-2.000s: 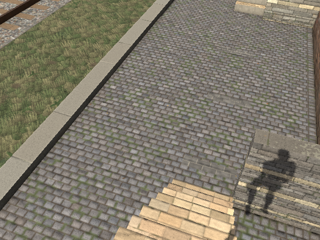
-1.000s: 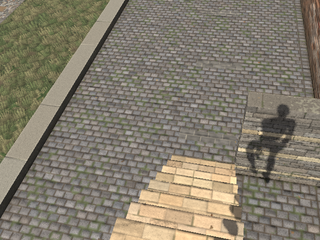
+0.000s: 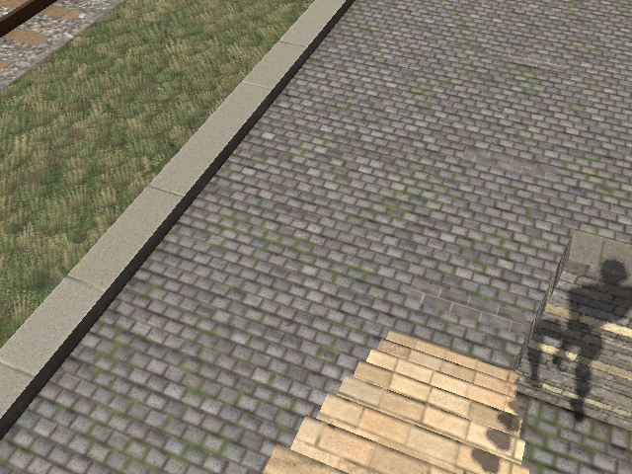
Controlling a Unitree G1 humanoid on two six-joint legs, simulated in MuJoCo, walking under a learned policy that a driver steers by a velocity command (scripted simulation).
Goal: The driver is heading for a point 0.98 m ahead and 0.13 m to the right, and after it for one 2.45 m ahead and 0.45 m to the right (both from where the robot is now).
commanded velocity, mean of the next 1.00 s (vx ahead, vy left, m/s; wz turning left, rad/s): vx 0.48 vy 0.00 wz -0.31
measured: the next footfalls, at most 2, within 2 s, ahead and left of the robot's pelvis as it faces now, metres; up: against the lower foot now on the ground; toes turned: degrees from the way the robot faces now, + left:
left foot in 0.08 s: +0.09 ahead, +0.14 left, +0.00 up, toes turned +3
right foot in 0.42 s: +0.24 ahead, -0.01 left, -0.22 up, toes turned -1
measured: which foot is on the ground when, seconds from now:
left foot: up 0.00-0.06, down 0.08-0.36, up 0.38-0.74, down 0.76-1.00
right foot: down 0.00-0.08, up 0.10-0.40, down 0.42-0.76, up 0.78-1.00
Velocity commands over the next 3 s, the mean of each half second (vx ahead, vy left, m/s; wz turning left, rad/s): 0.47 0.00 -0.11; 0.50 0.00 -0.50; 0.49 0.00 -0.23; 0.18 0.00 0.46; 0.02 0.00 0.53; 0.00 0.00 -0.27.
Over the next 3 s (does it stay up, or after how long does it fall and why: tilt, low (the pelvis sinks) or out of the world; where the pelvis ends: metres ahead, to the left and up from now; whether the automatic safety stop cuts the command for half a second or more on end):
stays up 0.92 -0.28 -1.02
